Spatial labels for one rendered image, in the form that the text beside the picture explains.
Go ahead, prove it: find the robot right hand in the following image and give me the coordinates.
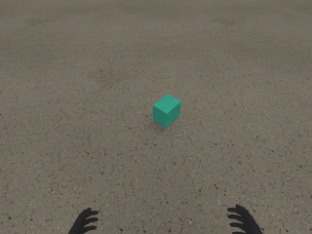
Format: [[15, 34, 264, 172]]
[[227, 204, 262, 234]]

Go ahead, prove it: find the robot left hand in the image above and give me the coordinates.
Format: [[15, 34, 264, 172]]
[[68, 208, 98, 234]]

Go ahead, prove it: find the carton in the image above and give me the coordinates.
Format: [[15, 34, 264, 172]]
[[152, 94, 181, 129]]

